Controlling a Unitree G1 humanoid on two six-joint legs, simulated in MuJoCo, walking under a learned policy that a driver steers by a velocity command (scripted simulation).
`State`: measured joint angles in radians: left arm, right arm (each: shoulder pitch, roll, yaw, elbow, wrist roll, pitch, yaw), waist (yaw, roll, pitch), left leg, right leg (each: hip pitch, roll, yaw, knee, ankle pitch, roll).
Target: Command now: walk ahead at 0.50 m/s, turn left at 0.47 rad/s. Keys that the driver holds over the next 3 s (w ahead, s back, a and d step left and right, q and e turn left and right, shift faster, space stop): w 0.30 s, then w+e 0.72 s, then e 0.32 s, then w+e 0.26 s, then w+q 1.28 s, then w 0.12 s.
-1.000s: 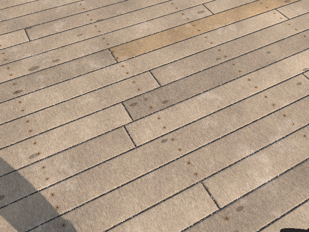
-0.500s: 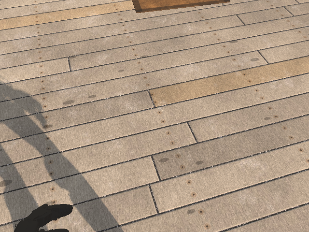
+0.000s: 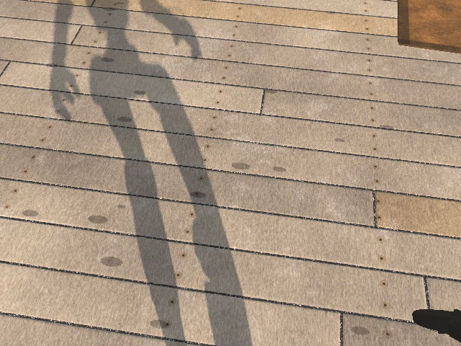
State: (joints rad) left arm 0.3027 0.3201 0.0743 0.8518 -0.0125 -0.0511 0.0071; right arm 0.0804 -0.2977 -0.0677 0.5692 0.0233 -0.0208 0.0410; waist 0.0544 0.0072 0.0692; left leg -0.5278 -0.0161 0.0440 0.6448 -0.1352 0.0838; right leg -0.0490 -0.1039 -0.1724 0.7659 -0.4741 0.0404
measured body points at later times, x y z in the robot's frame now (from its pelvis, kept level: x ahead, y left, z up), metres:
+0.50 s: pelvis +0.30 -0.03 +0.01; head +0.32 -0.04 +0.45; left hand +0.49 +0.22 -0.08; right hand +0.34 -0.33 -0.11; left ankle +0.11 +0.08 -0.71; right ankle +0.43 -0.13 -0.72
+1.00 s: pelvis +0.59 -0.04 +0.01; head +0.61 -0.05 +0.46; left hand +0.67 +0.24 -0.10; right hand +0.77 -0.33 -0.05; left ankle +0.73 +0.04 -0.72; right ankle +0.43 -0.13 -0.71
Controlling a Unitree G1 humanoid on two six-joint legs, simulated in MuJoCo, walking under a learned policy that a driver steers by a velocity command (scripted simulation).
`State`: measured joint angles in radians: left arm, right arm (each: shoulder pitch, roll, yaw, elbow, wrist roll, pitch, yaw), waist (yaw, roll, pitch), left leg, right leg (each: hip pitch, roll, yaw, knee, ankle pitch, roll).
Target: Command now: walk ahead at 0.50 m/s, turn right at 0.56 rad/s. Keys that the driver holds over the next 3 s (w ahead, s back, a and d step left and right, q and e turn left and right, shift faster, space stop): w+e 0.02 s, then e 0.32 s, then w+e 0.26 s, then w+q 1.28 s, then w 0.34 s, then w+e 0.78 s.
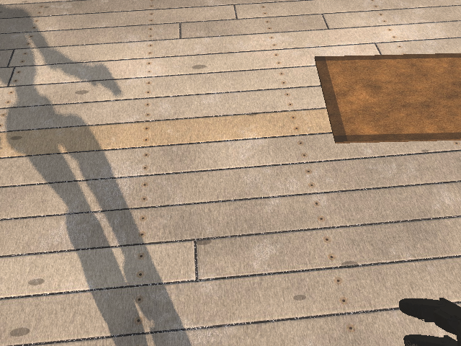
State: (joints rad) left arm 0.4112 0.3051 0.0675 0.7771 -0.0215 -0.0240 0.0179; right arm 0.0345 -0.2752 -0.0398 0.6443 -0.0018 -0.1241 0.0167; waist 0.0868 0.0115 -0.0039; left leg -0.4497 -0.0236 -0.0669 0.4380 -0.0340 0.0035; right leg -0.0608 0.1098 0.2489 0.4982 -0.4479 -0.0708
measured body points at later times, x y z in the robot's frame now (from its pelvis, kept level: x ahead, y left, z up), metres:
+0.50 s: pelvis +0.18 -0.02 +0.00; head +0.22 -0.04 +0.45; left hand +0.45 +0.17 -0.07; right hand +0.19 -0.33 -0.12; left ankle +0.12 +0.12 -0.72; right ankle +0.21 -0.13 -0.73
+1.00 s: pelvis +0.42 -0.05 -0.01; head +0.45 -0.04 +0.44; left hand +0.57 +0.21 -0.12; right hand +0.51 -0.35 -0.09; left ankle +0.54 +0.01 -0.73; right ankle +0.22 -0.13 -0.71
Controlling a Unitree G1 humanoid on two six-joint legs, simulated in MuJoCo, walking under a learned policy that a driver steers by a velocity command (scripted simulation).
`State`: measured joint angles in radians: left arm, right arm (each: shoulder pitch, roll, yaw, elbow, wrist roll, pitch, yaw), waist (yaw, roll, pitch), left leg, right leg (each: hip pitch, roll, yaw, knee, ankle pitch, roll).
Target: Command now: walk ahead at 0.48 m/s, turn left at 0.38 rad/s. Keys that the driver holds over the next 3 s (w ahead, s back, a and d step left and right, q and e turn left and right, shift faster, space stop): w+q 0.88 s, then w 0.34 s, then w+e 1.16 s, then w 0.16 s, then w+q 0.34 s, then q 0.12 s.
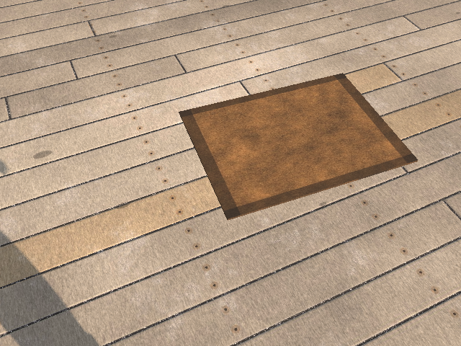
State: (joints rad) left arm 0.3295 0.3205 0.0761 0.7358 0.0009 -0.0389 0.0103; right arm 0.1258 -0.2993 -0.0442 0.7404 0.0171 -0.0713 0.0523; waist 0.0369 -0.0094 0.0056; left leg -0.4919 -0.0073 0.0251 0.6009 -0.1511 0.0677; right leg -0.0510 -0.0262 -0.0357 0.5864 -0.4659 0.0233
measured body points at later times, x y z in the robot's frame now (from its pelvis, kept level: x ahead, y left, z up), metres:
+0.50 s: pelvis +0.29 +0.01 +0.00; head +0.31 +0.03 +0.45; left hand +0.46 +0.31 -0.05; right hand +0.37 -0.27 -0.11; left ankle +0.10 +0.09 -0.70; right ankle +0.42 -0.07 -0.72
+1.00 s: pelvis +0.52 +0.15 +0.00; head +0.55 +0.18 +0.44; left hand +0.37 +0.41 -0.13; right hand +0.85 +0.08 -0.07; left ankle +0.57 +0.29 -0.72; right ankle +0.43 -0.07 -0.70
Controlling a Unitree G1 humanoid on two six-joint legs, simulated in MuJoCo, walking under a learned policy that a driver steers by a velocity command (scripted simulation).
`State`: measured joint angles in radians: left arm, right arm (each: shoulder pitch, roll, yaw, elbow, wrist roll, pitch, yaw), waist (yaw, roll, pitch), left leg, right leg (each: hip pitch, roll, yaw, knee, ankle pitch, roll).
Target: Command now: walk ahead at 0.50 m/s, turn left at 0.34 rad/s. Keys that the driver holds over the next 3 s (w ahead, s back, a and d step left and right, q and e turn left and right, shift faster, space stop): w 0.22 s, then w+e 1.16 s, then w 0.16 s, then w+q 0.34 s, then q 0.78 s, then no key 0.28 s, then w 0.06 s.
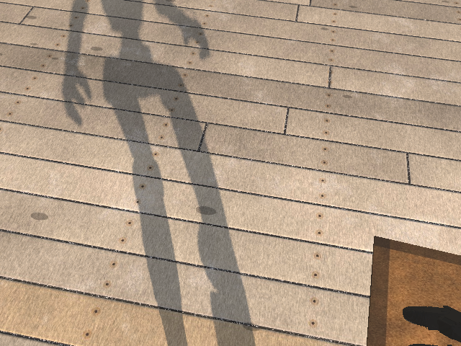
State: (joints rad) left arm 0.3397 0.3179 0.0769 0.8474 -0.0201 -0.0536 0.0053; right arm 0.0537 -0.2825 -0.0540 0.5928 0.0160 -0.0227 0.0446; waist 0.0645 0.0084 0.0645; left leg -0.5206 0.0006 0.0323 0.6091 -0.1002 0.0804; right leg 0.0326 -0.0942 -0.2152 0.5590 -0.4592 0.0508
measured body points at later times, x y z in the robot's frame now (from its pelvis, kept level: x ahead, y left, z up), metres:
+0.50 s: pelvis +0.28 -0.01 +0.01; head +0.31 -0.02 +0.46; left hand +0.49 +0.21 -0.09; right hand +0.30 -0.31 -0.11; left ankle +0.12 +0.09 -0.72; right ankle +0.44 -0.14 -0.70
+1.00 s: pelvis +0.58 -0.05 +0.01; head +0.61 -0.05 +0.46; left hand +0.72 +0.22 -0.10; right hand +0.72 -0.35 -0.05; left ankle +0.74 +0.03 -0.72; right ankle +0.44 -0.13 -0.71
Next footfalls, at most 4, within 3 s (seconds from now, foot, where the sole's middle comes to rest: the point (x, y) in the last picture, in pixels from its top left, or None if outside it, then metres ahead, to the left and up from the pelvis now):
0.54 right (297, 333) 0.47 -0.14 -0.75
1.00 left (246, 233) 0.78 0.02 -0.75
1.50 right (362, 211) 0.89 -0.36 -0.75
2.04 left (344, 127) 1.26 -0.33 -0.75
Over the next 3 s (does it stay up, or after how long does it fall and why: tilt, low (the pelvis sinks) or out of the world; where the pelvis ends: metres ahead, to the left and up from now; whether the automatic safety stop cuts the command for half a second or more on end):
stays up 1.17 -0.38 0.02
